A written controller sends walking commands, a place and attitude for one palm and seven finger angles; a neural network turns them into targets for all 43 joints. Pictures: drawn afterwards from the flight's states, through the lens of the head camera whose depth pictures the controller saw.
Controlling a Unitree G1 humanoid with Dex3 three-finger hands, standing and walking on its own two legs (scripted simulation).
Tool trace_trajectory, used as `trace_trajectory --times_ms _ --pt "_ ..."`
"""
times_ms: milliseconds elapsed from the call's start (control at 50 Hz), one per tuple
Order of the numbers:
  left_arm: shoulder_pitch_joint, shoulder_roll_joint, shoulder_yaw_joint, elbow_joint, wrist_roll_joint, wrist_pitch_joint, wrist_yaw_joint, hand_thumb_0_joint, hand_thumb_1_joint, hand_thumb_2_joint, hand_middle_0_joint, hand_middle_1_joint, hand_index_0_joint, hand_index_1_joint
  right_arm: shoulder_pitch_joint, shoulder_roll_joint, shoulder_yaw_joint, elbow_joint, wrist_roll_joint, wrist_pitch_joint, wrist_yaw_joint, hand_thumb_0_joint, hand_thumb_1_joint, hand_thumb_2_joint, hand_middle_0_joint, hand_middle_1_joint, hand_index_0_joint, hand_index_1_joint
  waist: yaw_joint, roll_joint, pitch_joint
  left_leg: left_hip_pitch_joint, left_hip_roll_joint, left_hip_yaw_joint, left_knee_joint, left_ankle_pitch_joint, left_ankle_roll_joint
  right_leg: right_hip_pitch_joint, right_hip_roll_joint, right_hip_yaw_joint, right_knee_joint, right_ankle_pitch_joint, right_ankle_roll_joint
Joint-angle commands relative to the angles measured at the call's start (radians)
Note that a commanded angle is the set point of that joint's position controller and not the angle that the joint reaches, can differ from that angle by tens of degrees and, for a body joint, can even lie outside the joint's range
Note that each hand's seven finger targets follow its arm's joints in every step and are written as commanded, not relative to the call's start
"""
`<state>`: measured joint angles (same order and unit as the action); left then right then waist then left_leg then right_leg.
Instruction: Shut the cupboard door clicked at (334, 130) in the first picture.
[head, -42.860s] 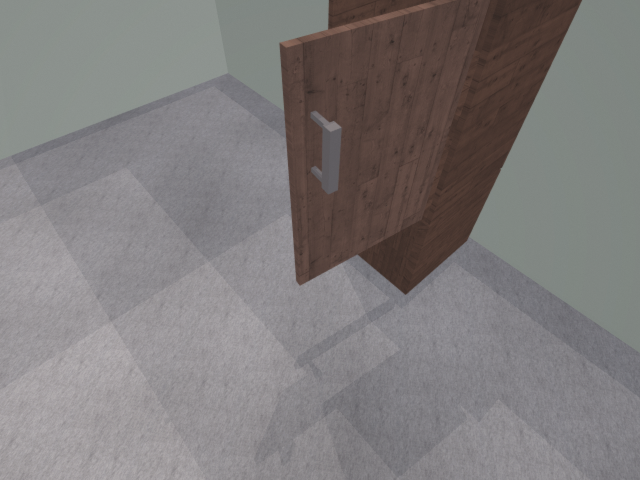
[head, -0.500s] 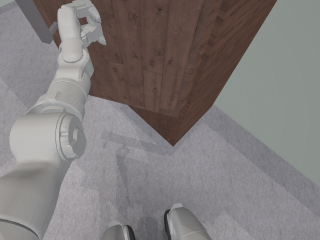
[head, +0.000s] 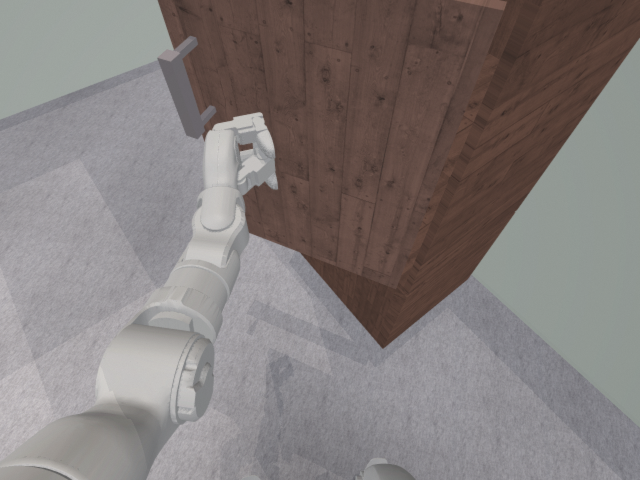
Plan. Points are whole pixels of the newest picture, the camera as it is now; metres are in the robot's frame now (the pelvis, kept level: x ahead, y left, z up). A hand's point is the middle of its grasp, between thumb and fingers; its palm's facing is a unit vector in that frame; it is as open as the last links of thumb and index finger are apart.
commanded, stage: draw the hand back to the body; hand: left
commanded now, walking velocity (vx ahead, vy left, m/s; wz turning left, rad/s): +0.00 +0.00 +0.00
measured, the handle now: (192, 89) +0.64 +0.15 +0.10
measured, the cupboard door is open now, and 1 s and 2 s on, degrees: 29 29 29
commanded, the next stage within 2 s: step back with the hand held close in 1.66 s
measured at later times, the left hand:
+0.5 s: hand (192, 209) +0.39 +0.11 +0.14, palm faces +0.01 -1.00 -0.03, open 3.1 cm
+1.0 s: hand (15, 339) +0.25 +0.23 +0.17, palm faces +0.28 -0.92 -0.28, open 4.0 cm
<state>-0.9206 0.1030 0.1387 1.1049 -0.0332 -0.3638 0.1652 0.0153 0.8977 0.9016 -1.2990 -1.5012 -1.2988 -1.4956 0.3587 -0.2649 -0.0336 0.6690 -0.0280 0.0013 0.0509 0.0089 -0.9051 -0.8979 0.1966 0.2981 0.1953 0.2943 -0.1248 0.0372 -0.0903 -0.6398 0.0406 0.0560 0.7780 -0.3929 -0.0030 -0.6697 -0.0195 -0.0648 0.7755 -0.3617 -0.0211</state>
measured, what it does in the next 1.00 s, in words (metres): stands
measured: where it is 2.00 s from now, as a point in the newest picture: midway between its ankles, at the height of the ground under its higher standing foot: outside the picture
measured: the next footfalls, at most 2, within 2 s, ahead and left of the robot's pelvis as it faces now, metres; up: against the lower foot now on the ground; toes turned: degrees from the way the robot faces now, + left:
none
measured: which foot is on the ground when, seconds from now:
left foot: down 0.00-1.00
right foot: down 0.00-1.00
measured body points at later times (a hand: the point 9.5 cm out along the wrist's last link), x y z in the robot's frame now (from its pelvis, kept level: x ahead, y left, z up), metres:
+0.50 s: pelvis -0.01 +0.00 +0.02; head +0.01 -0.02 +0.47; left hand +0.38 +0.17 +0.14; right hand +0.07 -0.26 -0.11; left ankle -0.02 +0.12 -0.71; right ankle +0.00 -0.11 -0.71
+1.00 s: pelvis +0.00 +0.02 +0.04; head -0.02 -0.01 +0.49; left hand +0.23 +0.27 +0.18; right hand +0.20 -0.18 -0.05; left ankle -0.01 +0.12 -0.71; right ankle +0.00 -0.11 -0.71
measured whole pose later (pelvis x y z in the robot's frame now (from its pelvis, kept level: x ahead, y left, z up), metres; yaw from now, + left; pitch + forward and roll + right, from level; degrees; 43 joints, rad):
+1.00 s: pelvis +0.00 +0.02 +0.04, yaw +1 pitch -5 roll +0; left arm 0.17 0.28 0.12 -0.13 -0.06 -0.04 0.07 0.01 0.89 0.90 -0.82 -0.98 -0.82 -0.97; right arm 0.17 -0.21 0.06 0.58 0.02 0.01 -0.07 0.01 -0.90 -0.90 0.20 0.30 0.20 0.29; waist 0.06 0.07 0.02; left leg -0.07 0.00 0.05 0.38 -0.23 0.02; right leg -0.09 -0.03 -0.08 0.38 -0.21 0.00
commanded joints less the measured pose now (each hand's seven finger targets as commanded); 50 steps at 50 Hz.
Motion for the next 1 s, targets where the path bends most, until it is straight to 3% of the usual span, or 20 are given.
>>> trace_trajectory --times_ms 0,60,120,160,180,220,260,320,340,360,420,520,560,580,620,660,760,800,860,980 --pt "-0.587 0.104 -0.007 -0.224 0.005 -0.082 0.020 0.000 0.900 0.900 -1.300 -1.500 -1.300 -1.500 0.144 -0.117 -0.038 -0.038 -0.004 -0.019 -0.015 0.000 -0.900 -0.900 0.200 0.300 0.200 0.300 -0.063 -0.058 -0.403 0.221 -0.057 -0.032 -0.046 0.310 0.022 0.196 0.044 0.032 -0.072 0.434 0.014" --pt "-0.540 0.093 -0.006 -0.164 0.017 -0.089 0.023 0.000 0.900 0.900 -1.300 -1.500 -1.300 -1.500 0.137 -0.115 -0.037 -0.033 -0.005 -0.023 -0.013 0.000 -0.900 -0.900 0.200 0.300 0.200 0.300 -0.056 -0.048 -0.406 0.223 -0.053 -0.036 -0.031 0.332 0.017 0.166 0.040 0.028 -0.055 0.434 0.011" --pt "-0.343 0.178 0.091 -0.170 0.012 -0.071 0.012 0.000 0.900 0.900 -1.300 -1.500 -1.300 -1.500 0.129 -0.123 -0.036 -0.077 -0.003 -0.010 -0.011 0.000 -0.900 -0.900 0.200 0.300 0.200 0.300 0.021 -0.085 -0.458 0.208 -0.058 -0.021 -0.062 0.366 0.018 0.283 0.041 0.030 -0.055 0.484 0.005" --pt "-0.274 0.197 0.103 -0.252 -0.003 -0.056 -0.012 0.000 0.900 0.900 -1.300 -1.500 -1.300 -1.500 0.102 -0.115 -0.030 -0.110 0.010 -0.001 -0.014 0.000 -0.900 -0.900 0.200 0.300 0.200 0.300 0.049 -0.109 -0.455 0.185 -0.061 -0.004 -0.081 0.352 0.022 0.352 0.039 0.039 -0.072 0.515 0.007" --pt "-0.252 0.210 0.107 -0.297 -0.008 -0.049 -0.022 0.000 0.900 0.900 -1.300 -1.500 -1.300 -1.500 0.093 -0.115 -0.030 -0.123 0.014 0.003 -0.018 0.000 -0.900 -0.900 0.200 0.300 0.200 0.300 0.050 -0.147 -0.441 0.175 -0.061 0.001 -0.094 0.340 0.027 0.384 0.039 0.043 -0.084 0.527 0.010" --pt "-0.159 0.222 0.112 -0.418 -0.024 -0.040 -0.045 0.000 0.900 0.900 -1.300 -1.500 -1.300 -1.500 0.070 -0.112 -0.032 -0.152 0.025 0.007 -0.026 0.000 -0.900 -0.900 0.200 0.300 0.200 0.300 0.076 -0.146 -0.441 0.190 -0.059 0.010 -0.117 0.348 0.030 0.443 0.039 0.048 -0.104 0.550 0.009" --pt "-0.135 0.197 0.074 -0.512 -0.044 -0.023 -0.074 0.000 0.900 0.900 -1.300 -1.500 -1.300 -1.500 0.039 -0.106 -0.030 -0.159 0.040 0.001 -0.035 0.000 -0.900 -0.900 0.200 0.300 0.200 0.300 0.067 -0.153 -0.389 0.219 -0.055 0.015 -0.138 0.313 0.033 0.435 0.041 0.048 -0.136 0.520 0.013" --pt "-0.097 0.178 0.025 -0.681 -0.075 -0.001 -0.115 0.000 0.900 0.900 -1.300 -1.500 -1.300 -1.500 -0.004 -0.103 -0.029 -0.169 0.055 -0.016 -0.052 0.000 -0.900 -0.900 0.200 0.300 0.200 0.300 0.066 -0.112 -0.372 0.285 -0.052 0.016 -0.168 0.299 0.037 0.453 0.039 0.049 -0.173 0.477 0.013" --pt "-0.067 0.169 0.017 -0.717 -0.086 0.013 -0.131 0.000 0.900 0.900 -1.300 -1.500 -1.300 -1.500 -0.023 -0.098 -0.027 -0.168 0.061 -0.025 -0.057 0.000 -0.900 -0.900 0.200 0.300 0.200 0.300 0.073 -0.066 -0.361 0.309 -0.052 0.017 -0.175 0.296 0.037 0.445 0.040 0.049 -0.184 0.469 0.012" --pt "-0.039 0.185 0.024 -0.734 -0.097 0.029 -0.143 0.000 0.900 0.900 -1.300 -1.500 -1.300 -1.500 -0.032 -0.100 -0.026 -0.162 0.063 -0.031 -0.063 0.000 -0.900 -0.900 0.200 0.300 0.200 0.300 0.074 -0.069 -0.338 0.319 -0.050 0.013 -0.184 0.282 0.037 0.440 0.040 0.045 -0.196 0.444 0.013" --pt "0.061 0.145 -0.028 -0.808 -0.120 0.079 -0.184 0.000 0.900 0.900 -1.300 -1.500 -1.300 -1.500 -0.078 -0.096 -0.016 -0.169 0.076 -0.050 -0.075 0.000 -0.900 -0.900 0.200 0.300 0.200 0.300 0.078 -0.049 -0.267 0.349 -0.050 0.008 -0.216 0.244 0.038 0.426 0.036 0.038 -0.234 0.368 0.011" --pt "0.235 0.189 0.007 -0.903 -0.155 0.170 -0.223 0.000 0.900 0.900 -1.217 -1.410 -1.217 -1.410 -0.158 -0.099 0.001 -0.192 0.086 -0.067 -0.095 0.000 -0.900 -0.900 0.200 0.300 0.200 0.300 0.118 -0.090 -0.192 0.371 -0.052 -0.003 -0.270 0.193 0.039 0.446 0.026 0.034 -0.284 0.265 0.012" --pt "0.265 0.207 0.020 -0.976 -0.163 0.196 -0.234 0.000 0.900 0.900 -1.163 -1.350 -1.163 -1.350 -0.197 -0.095 0.011 -0.208 0.090 -0.073 -0.100 0.000 -0.900 -0.900 0.200 0.300 0.200 0.300 0.130 -0.071 -0.182 0.388 -0.053 -0.007 -0.288 0.189 0.038 0.456 0.022 0.033 -0.290 0.252 0.010" --pt "0.323 0.246 -0.047 -1.074 -0.079 0.177 -0.183 0.000 0.900 0.900 -1.135 -1.320 -1.135 -1.320 -0.223 -0.067 0.014 -0.220 0.083 -0.061 -0.114 0.000 -0.900 -0.900 0.200 0.300 0.200 0.300 0.122 -0.085 -0.155 0.427 -0.052 -0.006 -0.335 0.206 0.041 0.481 0.003 0.063 -0.340 0.229 0.015" --pt "0.460 0.258 -0.028 -1.114 -0.066 0.193 -0.142 0.000 0.900 0.900 -1.080 -1.260 -1.080 -1.260 -0.243 -0.072 0.019 -0.221 0.078 -0.043 -0.126 0.000 -0.900 -0.900 0.200 0.300 0.200 0.300 0.134 -0.101 -0.114 0.447 -0.045 -0.014 -0.365 0.215 0.043 0.514 0.003 0.056 -0.372 0.212 0.014" --pt "0.492 0.244 -0.041 -1.184 -0.053 0.205 -0.128 0.000 0.900 0.900 -1.025 -1.200 -1.025 -1.200 -0.264 -0.063 0.029 -0.224 0.074 -0.033 -0.131 0.000 -0.900 -0.900 0.200 0.300 0.200 0.300 0.130 -0.057 -0.080 0.493 -0.042 -0.012 -0.393 0.238 0.040 0.522 0.006 0.046 -0.390 0.237 0.012" --pt "0.615 0.282 0.005 -1.297 -0.038 0.237 -0.104 0.000 0.900 0.900 -0.887 -1.050 -0.887 -1.050 -0.286 -0.055 0.042 -0.229 0.061 -0.021 -0.136 0.000 -0.900 -0.900 0.200 0.300 0.200 0.300 0.138 -0.013 -0.035 0.546 -0.039 -0.020 -0.443 0.262 0.035 0.566 0.013 0.034 -0.434 0.248 0.007" --pt "0.671 0.284 0.014 -1.367 -0.036 0.243 -0.099 0.000 0.900 0.900 -0.832 -0.990 -0.832 -0.990 -0.290 -0.051 0.044 -0.235 0.055 -0.022 -0.135 0.000 -0.900 -0.900 0.200 0.300 0.200 0.300 0.142 0.019 -0.060 0.573 -0.039 -0.023 -0.446 0.300 0.031 0.596 0.014 0.030 -0.433 0.286 0.005" --pt "0.758 0.290 0.027 -1.425 -0.034 0.256 -0.093 0.000 0.900 0.900 -0.750 -0.900 -0.750 -0.900 -0.301 -0.050 0.048 -0.237 0.048 -0.025 -0.133 0.000 -0.900 -0.900 0.200 0.300 0.200 0.300 0.145 0.022 -0.016 0.573 -0.036 -0.030 -0.459 0.302 0.026 0.596 0.017 0.024 -0.447 0.277 0.004" --pt "0.923 0.332 0.101 -1.533 -0.029 0.263 -0.076 0.000 0.900 0.900 -0.585 -0.720 -0.585 -0.720 -0.309 -0.055 0.045 -0.238 0.038 -0.042 -0.131 0.000 -0.900 -0.900 0.200 0.300 0.200 0.300 0.161 -0.002 -0.004 0.577 -0.034 -0.043 -0.459 0.347 0.021 0.611 0.021 0.012 -0.441 0.300 0.005"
